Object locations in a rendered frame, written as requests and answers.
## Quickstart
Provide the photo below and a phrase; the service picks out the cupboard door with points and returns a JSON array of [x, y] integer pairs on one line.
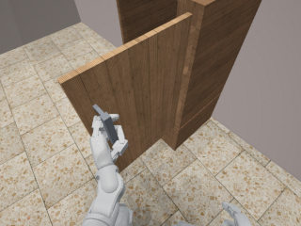
[[140, 81]]

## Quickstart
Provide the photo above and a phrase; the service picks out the left robot thigh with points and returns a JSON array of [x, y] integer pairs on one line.
[[125, 217]]

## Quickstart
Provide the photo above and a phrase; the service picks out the right robot hand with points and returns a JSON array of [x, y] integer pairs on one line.
[[235, 212]]

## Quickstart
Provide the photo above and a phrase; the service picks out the robot left shin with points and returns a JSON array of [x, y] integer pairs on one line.
[[122, 204]]

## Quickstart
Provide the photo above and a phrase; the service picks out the robot left forearm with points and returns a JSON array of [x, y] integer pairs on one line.
[[104, 210]]

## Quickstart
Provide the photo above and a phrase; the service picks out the handle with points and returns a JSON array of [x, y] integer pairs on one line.
[[107, 124]]

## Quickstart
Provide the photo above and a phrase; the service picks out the left robot hand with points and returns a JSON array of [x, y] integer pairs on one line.
[[99, 146]]

